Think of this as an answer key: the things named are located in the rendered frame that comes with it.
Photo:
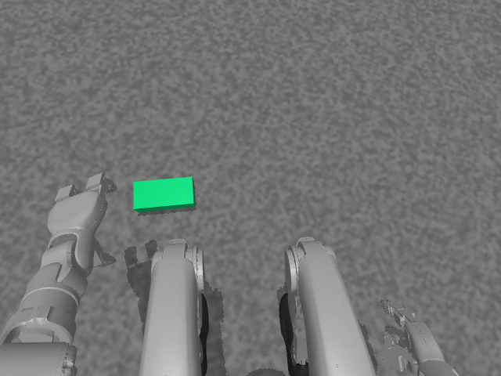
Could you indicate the left robot arm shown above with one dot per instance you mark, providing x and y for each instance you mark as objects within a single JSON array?
[{"x": 37, "y": 340}]

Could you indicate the right robot hand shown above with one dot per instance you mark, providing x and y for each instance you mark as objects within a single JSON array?
[{"x": 414, "y": 346}]

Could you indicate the right robot foot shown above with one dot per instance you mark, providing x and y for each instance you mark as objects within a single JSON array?
[{"x": 295, "y": 369}]

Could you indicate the right robot arm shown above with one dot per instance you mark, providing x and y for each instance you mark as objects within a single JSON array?
[{"x": 435, "y": 368}]

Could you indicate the left robot hand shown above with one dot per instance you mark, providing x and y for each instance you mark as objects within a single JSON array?
[{"x": 75, "y": 209}]

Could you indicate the small box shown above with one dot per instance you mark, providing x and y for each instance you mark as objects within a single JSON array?
[{"x": 163, "y": 194}]

